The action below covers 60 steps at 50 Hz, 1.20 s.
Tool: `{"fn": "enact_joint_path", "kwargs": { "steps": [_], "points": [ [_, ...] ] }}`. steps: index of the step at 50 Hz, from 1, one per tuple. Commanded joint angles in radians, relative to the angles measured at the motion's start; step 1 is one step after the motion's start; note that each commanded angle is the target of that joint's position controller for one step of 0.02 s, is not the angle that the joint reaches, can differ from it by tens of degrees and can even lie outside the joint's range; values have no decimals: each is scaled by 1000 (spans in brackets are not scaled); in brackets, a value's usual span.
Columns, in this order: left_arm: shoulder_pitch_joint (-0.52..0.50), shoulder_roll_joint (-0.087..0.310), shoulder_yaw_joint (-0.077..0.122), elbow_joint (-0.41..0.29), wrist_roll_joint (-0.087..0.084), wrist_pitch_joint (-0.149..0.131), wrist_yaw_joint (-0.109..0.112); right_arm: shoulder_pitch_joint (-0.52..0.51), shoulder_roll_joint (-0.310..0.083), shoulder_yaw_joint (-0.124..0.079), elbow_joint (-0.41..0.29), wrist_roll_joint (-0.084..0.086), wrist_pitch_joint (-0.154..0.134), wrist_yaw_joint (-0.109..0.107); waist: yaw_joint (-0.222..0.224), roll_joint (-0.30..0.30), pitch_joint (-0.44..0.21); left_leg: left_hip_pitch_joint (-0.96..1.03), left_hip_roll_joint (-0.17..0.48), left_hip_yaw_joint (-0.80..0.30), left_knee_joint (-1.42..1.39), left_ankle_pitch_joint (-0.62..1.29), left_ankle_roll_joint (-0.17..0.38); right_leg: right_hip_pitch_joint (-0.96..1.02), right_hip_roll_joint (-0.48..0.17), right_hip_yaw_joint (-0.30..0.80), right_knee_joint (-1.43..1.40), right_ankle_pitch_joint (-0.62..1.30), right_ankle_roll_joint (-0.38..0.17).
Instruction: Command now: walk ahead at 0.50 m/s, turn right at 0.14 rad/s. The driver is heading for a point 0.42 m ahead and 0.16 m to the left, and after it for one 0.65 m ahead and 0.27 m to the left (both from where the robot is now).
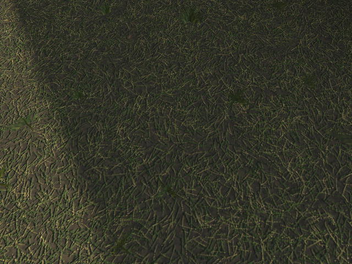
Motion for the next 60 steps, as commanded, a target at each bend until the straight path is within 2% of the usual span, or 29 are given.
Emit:
{"fn": "enact_joint_path", "kwargs": {
  "steps": [1,3,6,10,17,20,22,23,24,25,26,27,28,29,31,33,38,42,44,47,48,49,50,51,52,53,54,55,60],
  "points": [
    [145,103,29,19,-13,-26,22,31,-102,-18,-57,-9,-5,10,37,-19,-81,-262,48,-81,-3,76,11,294,-306,300,-332,372,-116],
    [152,85,21,36,-11,-52,16,77,-94,-22,-23,-17,24,23,19,-40,-85,-193,31,-87,-33,106,11,237,-277,224,-374,409,-91],
    [189,104,27,70,-11,-71,15,6,-77,-29,-28,-7,34,35,31,-57,-32,-290,13,-114,-97,209,14,251,-262,141,-431,378,-54],
    [227,85,18,100,-14,-79,19,-119,-69,-31,-53,-9,30,36,63,-63,14,-398,-10,-119,-243,346,14,319,-254,61,-463,380,-16],
    [317,88,7,170,-9,-77,47,-305,-30,-4,-121,-21,18,55,110,-59,49,-375,-50,30,-538,376,61,486,-293,-54,-408,643,5],
    [299,132,12,182,-4,-67,62,-231,-52,-12,-113,-21,22,49,58,-101,-20,-232,-135,95,-572,233,125,548,-311,-98,-222,1076,27],
    [272,163,20,173,4,-52,66,-44,-98,-36,-63,-28,15,39,-28,-110,-126,-13,-185,79,-619,153,183,498,-321,-113,76,1115,22],
    [235,171,21,152,-3,-51,62,109,-145,-59,-22,-41,8,29,-115,-59,-201,217,-144,-16,-711,163,234,340,-291,-129,335,885,32],
    [275,77,0,95,-22,-63,42,162,-274,-99,-20,-44,16,12,-85,164,-303,538,150,-463,-724,162,381,-54,-135,-137,739,164,81],
    [218,106,8,61,-9,-73,31,115,-281,-101,-30,-3,22,17,-64,128,-351,609,254,-836,-866,235,462,-282,-7,71,918,-302,88],
    [144,104,4,37,-4,-84,24,61,-256,-96,-27,11,26,12,-47,38,-204,496,228,-673,-897,223,423,-365,-92,152,880,-200,81],
    [139,105,1,30,-13,-94,20,11,-197,-82,-31,9,27,9,-9,-15,-104,352,199,-570,-929,267,376,-339,-131,134,788,-128,84],
    [149,101,3,39,-8,-89,21,-33,-157,-70,-35,7,24,7,36,-52,-38,237,144,-484,-951,346,328,-290,-160,127,700,-110,94],
    [166,94,0,39,9,-69,21,-63,-133,-62,-37,12,18,3,70,-41,-20,155,92,-412,-968,410,301,-229,-176,125,641,-103,114],
    [187,76,-4,38,24,-32,15,-61,-138,-60,-39,13,-2,7,87,-4,-45,97,41,-344,-977,514,292,-170,-180,103,574,-88,143],
    [146,68,-6,15,22,-19,10,-36,-169,-68,-33,12,-12,8,83,13,-45,76,11,-314,-989,542,283,-187,-181,82,490,-31,166],
    [-61,66,-12,-57,12,-19,5,61,-177,-74,-22,12,-5,5,0,57,-27,165,-17,-336,-972,531,230,-272,-164,75,231,150,187],
    [-169,73,-19,-100,2,-33,0,113,-188,-78,-21,0,0,-3,-44,64,-33,267,6,-385,-911,607,223,-273,-123,81,89,182,171],
    [-168,91,-17,-112,-2,-42,1,99,-201,-81,-33,-6,-1,-11,-30,72,-36,285,29,-424,-872,637,205,-211,-108,100,20,155,151],
    [75,138,2,-35,7,-67,22,36,-205,-79,-40,0,-9,-14,81,52,-110,253,-29,-375,-634,926,120,116,-48,73,-123,169,90],
    [198,167,11,-12,19,-87,33,31,-181,-71,-45,15,-19,-8,139,19,-191,164,-85,-339,-443,812,89,322,-135,130,-151,280,57],
    [320,237,20,-14,33,-91,46,71,-92,-46,-79,23,-25,-11,153,-133,-337,17,-161,-238,-156,263,65,545,-418,377,-91,597,7],
    [270,293,45,-13,5,-67,39,224,-104,-54,-83,39,-12,-21,62,-362,-459,-154,-283,-175,72,-213,43,639,-575,736,-141,821,-163],
    [198,187,28,-39,-17,-54,29,213,-159,-58,-28,-1,9,-30,44,-129,-357,-194,-200,-219,134,-146,45,520,-526,659,-148,735,-160],
    [146,98,2,-41,-22,-56,27,118,-150,-57,-31,-9,14,-21,57,-51,-230,-203,-183,-210,103,-91,31,406,-458,496,-167,739,-136],
    [121,62,-10,-32,-14,-56,25,78,-128,-52,-40,-7,19,-15,46,-34,-171,-202,-155,-203,48,-64,21,335,-404,393,-196,754,-101],
    [130,57,-15,-13,-17,-61,29,43,-115,-49,-48,-15,30,-6,45,-76,-134,-196,-132,-204,-17,-45,13,293,-363,322,-225,766,-83],
    [131,73,-11,2,-17,-63,28,56,-102,-45,-41,-20,44,1,33,-110,-127,-151,-142,-185,-34,-24,4,245,-335,269,-242,793,-74],
    [108,82,-15,38,-7,-69,24,25,-67,-26,-31,-14,67,4,0,-120,-163,-59,-140,-150,-252,47,-15,175,-304,153,-266,809,-89]
  ]
}}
